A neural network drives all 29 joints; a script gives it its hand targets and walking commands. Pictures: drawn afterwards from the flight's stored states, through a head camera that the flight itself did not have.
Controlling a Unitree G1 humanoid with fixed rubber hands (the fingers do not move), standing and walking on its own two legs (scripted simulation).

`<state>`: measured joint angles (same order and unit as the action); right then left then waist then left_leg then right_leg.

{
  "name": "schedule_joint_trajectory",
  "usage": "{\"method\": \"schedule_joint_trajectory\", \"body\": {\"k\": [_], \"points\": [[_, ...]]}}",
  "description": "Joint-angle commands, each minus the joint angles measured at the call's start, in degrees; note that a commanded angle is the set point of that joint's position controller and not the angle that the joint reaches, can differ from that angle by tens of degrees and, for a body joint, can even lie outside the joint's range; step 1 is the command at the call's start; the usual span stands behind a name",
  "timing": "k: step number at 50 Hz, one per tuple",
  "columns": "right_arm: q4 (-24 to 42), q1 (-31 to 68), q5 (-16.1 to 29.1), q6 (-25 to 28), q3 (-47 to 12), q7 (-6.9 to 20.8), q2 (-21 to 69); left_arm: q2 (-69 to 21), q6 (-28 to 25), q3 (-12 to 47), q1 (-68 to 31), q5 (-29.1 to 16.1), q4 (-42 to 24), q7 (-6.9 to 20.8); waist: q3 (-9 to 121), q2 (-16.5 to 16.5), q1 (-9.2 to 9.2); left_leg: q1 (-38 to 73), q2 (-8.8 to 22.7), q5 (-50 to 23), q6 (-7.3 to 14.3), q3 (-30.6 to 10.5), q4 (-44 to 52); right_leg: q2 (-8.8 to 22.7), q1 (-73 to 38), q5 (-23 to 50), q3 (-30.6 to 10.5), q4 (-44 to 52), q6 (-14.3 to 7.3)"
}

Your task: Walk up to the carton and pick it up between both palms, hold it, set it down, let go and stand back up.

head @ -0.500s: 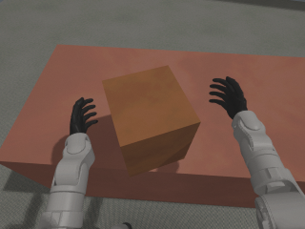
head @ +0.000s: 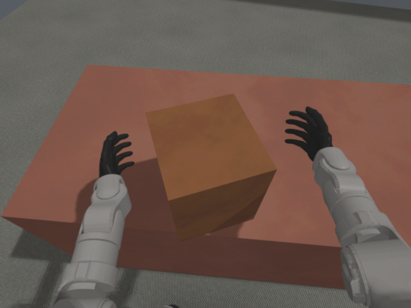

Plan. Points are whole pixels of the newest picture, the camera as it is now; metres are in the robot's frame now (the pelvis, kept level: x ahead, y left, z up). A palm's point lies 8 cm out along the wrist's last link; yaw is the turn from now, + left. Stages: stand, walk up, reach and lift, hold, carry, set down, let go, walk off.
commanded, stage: reach and lift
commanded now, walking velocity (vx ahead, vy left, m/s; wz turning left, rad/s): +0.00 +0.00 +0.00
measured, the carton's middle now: (205, 171) +0.42 +0.05 -0.05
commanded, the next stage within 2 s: none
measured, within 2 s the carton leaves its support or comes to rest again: neither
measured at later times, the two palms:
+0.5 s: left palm (131, 204) +0.32 +0.21 -0.05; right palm (303, 171) +0.43 -0.17 -0.02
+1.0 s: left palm (146, 199) +0.34 +0.18 -0.07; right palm (271, 178) +0.43 -0.10 -0.06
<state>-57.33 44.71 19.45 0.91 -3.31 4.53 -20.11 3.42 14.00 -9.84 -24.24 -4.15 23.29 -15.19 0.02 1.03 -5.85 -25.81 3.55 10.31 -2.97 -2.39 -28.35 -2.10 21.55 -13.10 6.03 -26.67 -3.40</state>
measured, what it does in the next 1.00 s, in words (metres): lowers itself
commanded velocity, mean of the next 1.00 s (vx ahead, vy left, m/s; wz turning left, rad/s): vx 0.00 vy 0.00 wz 0.00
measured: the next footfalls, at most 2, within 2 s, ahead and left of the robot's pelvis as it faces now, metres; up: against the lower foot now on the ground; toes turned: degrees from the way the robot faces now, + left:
none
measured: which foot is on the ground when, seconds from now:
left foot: down 0.00-1.00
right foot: down 0.00-1.00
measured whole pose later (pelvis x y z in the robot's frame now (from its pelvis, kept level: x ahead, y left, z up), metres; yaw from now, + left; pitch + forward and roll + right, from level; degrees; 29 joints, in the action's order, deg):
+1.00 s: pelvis -0.03 -0.03 -0.06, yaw +0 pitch +31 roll +2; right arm -64.1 49.2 8.4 19.8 -3.3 0.4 -6.0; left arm -1.0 -20.5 -19.2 -33.5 1.8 49.8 -10.3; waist 12.4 -0.7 -7.5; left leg -62.6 4.1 12.4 -3.6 -2.4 -44.0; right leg -1.9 61.7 -18.2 6.0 -48.7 -5.2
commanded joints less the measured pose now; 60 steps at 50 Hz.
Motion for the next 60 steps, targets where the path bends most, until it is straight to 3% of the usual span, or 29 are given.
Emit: {"method": "schedule_joint_trajectory", "body": {"k": [1,2,3,5,7,9,12,13,15,17,20,26,27,28,32,36,40,41,44,45,48,50,53,54,55,56,58,59,60], "points": [[9.89,29.72,2.06,11.04,-3.02,2.26,-8.1,0.92,-13.38,0.81,-24.03,0.62,-6.17,1.35,52.92,0.65,-10.86,12.93,-2.12,-33.64,-1.57,5.19,-4.13,-4.12,-4.72,20.1,-5.35,0.43,-0.09],[10.29,30.0,1.87,11.93,-4.11,2.6,-6.83,0.9,-15.33,0.93,-23.01,0.26,-1.06,1.71,51.0,-1.01,-11.46,10.36,-2.32,-32.26,-1.14,5.23,-4.33,-3.32,-5.92,20.78,-5.99,-0.08,0.27],[9.76,29.85,1.58,13.1,-3.76,2.79,-7.75,0.72,-17.07,1.61,-24.56,0.04,-0.14,1.92,52.98,-1.12,-9.88,10.09,-2.43,-32.3,-1.35,5.01,-4.59,-3.63,-4.8,21.16,-5.65,-0.96,0.37],[6.96,30.35,1.87,14.47,-4.84,3.14,-6.12,0.39,-20.38,1.83,-24.84,-0.22,4.97,2.36,51.03,-3.35,-11.28,6.82,-2.65,-31.06,-1.21,5.72,-5.12,-2.98,-4.37,20.35,-5.69,-0.91,1.18],[7.65,29.9,2.1,16.7,-4.68,2.85,-8.19,1.19,-23.05,1.36,-24.28,-0.58,3.25,2.31,54.69,-2.21,-11.55,7.19,-2.53,-31.53,-1.51,5.97,-4.8,-2.9,-5.55,21.7,-5.82,-1.56,1.48],[6.22,29.55,1.05,16.68,-6.13,2.27,-5.94,3.06,-25.22,-0.34,-24.02,-1.27,9.5,3.11,49.93,-7.45,-11.5,1.53,-2.66,-26.08,0.11,6.95,-4.2,-2.17,-7.59,19.58,-6.3,-2.43,2.94],[-0.3,28.76,0.29,17.79,-5.19,2.37,-4.27,3.39,-30.13,-0.5,-27.28,-1.57,12.64,3.55,51.53,-6.86,-10.84,-4.52,-2.88,-23.27,0.01,7.49,-5.37,-1.14,-7.38,19.2,-6.7,-5.34,3.25],[-3.26,28.84,-1.14,17.91,-4.72,2.04,-4.76,4.98,-30.86,-1.65,-26.79,-0.78,18.78,3.46,48.98,-6.16,-11.1,-7.68,-3.16,-20.62,0.19,7.31,-5.33,-0.23,-5.32,17.71,-7.53,-6.01,3.64],[0.51,31.8,-1.32,19.03,-6.03,1.84,-4.26,4.62,-33.75,-0.97,-29.92,-2.56,14.95,3.23,55.76,-8.69,-10.81,-9.82,-2.73,-19.02,0.71,7.85,-6.84,-0.49,-4.5,15.98,-6.46,-8.15,4.05],[2.73,31.59,-1.01,20.19,-4.74,1.66,-5.8,6.58,-36.36,-1.4,-32.79,-3.11,10.07,2.97,63.66,-6.25,-11.47,-9.83,-2.99,-20.99,0.24,8.34,-8.58,-0.43,-4.43,18.61,-7.03,-10.25,4.44],[0.48,32.12,-1.73,20.31,-5.78,0.99,-2.98,6.2,-37.86,-1.85,-29.79,-3.34,19.01,4.14,61.99,-9.96,-10.19,-18.27,-3.41,-15.09,1.12,8.11,-8.92,0.65,-6.11,16.85,-7.35,-11.8,5.86],[4.63,35.13,-2.69,20.42,-4.75,0.42,-3.47,7.2,-38.48,-2.3,-33.89,-3.85,16.39,4.31,69.01,-9.54,-10.54,-24.85,-4.05,-9.83,2.01,8.53,-11.89,1.34,-5.01,10.65,-8.28,-14.54,6.43],[5.44,34.13,-1.93,20.7,-6.19,0.35,-2.82,7.38,-38.97,-2.43,-32.15,-4.37,15.21,4.19,69.84,-9.12,-12.02,-26.11,-4.33,-10.16,2.04,8.86,-13.47,2.14,-5.19,11.88,-9.14,-16.06,6.89],[7.22,34.75,-2.39,20.93,-5.49,0.01,-2.58,6.5,-38.77,-2.52,-31.2,-4.22,16.83,4.6,73.08,-12.15,-11.22,-27.81,-4.3,-11.72,1.9,8.65,-14.41,2.39,-8.53,17.72,-9.58,-17.61,7.88],[9.2,34.42,-4.64,20.72,-5.46,-1.06,-0.02,5.78,-38.79,-4.28,-33.69,-2.55,14.53,5.73,75.49,-13.58,-10.56,-32.16,-4.71,-10.23,2.37,7.94,-15.86,4.03,-9.76,20.58,-11.69,-19.34,9.36],[8.37,33.82,-6.29,20.34,-4.26,-1.23,2.22,0.33,-37.8,-2.03,-32.32,-1.95,12.67,5.9,73.62,-12.73,-8.77,-30.72,-4.13,-9.01,1.77,6.68,-16.03,4.15,-8.18,15.26,-11.11,-19.27,9.59],[12.59,32.93,-8.88,20.9,-5.02,-1.31,8.0,-2.35,-37.91,-2.88,-32.01,-0.23,13.68,6.93,76.79,-12.71,-9.95,-31.97,-4.72,-10.46,2.18,6.74,-17.2,4.2,-8.98,19.73,-11.76,-19.6,9.44],[13.18,33.07,-10.87,20.98,-4.15,-1.32,12.07,-7.54,-37.42,-1.07,-32.29,0.36,11.57,8.0,75.62,-13.26,-7.91,-29.71,-4.47,-9.88,2.4,6.39,-16.67,4.02,-8.56,19.8,-10.74,-19.24,9.8],[7.71,34.25,-16.75,21.59,0.2,-2.14,13.73,-6.53,-37.64,-4.45,-35.22,4.8,16.38,8.56,71.8,-13.02,-7.23,-30.5,-4.72,-7.35,2.56,7.44,-16.03,3.45,-6.78,19.2,-9.56,-19.29,9.04],[9.48,33.07,-18.2,22.56,-0.97,-1.54,17.15,-9.25,-38.4,-5.36,-34.38,7.16,14.44,8.84,74.5,-10.95,-8.51,-30.67,-4.89,-8.08,2.16,6.9,-16.14,5.18,-8.32,21.02,-11.26,-19.34,9.7],[3.77,30.32,-22.07,25.39,3.45,-3.58,17.88,-10.85,-38.95,-5.42,-35.09,10.22,13.8,9.05,72.28,-8.51,-4.79,-27.17,-5.21,-11.39,1.48,7.56,-15.07,4.24,-10.87,27.53,-8.4,-18.78,9.39],[2.87,31.12,-23.62,27.6,4.04,-4.54,20.72,-12.56,-39.94,-4.83,-34.57,11.5,15.5,9.04,72.11,-8.81,-4.93,-27.7,-4.84,-11.82,1.39,7.33,-16.28,4.43,-10.33,29.13,-8.11,-19.33,9.52],[-0.16,32.09,-25.97,28.43,5.53,-4.52,24.26,-16.79,-40.08,-4.47,-36.54,13.3,15.8,9.14,70.26,-7.26,-4.75,-24.53,-4.33,-11.74,0.81,7.22,-15.25,3.41,-8.25,21.8,-7.05,-17.51,8.25],[-0.42,31.97,-25.98,28.61,3.06,-3.6,27.47,-19.43,-40.42,-3.55,-35.35,13.74,15.9,9.27,71.12,-6.05,-6.5,-22.16,-4.45,-14.43,1.08,8.19,-15.99,1.2,-6.03,22.21,-4.92,-18.36,7.05],[0.42,33.43,-26.99,29.51,2.78,-2.63,31.76,-24.76,-40.43,-0.72,-37.82,13.66,16.28,10.18,70.3,-6.89,-4.93,-21.29,-4.29,-12.6,1.0,8.19,-16.34,1.09,-4.9,18.06,-4.38,-17.66,7.03],[-1.66,32.49,-28.09,29.81,1.79,-2.44,34.64,-25.91,-41.01,-1.26,-36.89,14.34,18.08,11.13,69.37,-7.52,-6.45,-22.07,-4.4,-11.75,1.53,8.31,-15.65,1.59,-5.79,18.74,-5.42,-17.14,6.72],[-4.91,31.04,-31.15,30.84,4.06,-2.94,34.61,-25.33,-41.24,-0.55,-39.33,15.87,18.93,10.93,67.73,-6.17,-4.09,-21.47,-4.3,-9.91,1.59,8.15,-14.82,2.58,-6.56,16.85,-5.32,-16.18,6.73],[-3.66,31.62,-32.37,31.08,3.12,-2.39,38.88,-28.26,-41.73,-0.13,-39.3,16.23,20.91,11.38,65.94,-8.31,-5.32,-21.56,-4.15,-9.33,1.61,8.69,-14.84,2.3,-6.9,15.91,-5.45,-16.1,6.93],[-5.09,30.88,-32.26,30.97,1.33,-1.77,42.4,-30.38,-42.6,0.76,-41.16,16.48,20.91,12.03,67.39,-5.83,-5.81,-21.9,-4.19,-7.87,1.68,8.89,-14.98,2.74,-5.89,14.78,-5.78,-16.72,6.91]]}}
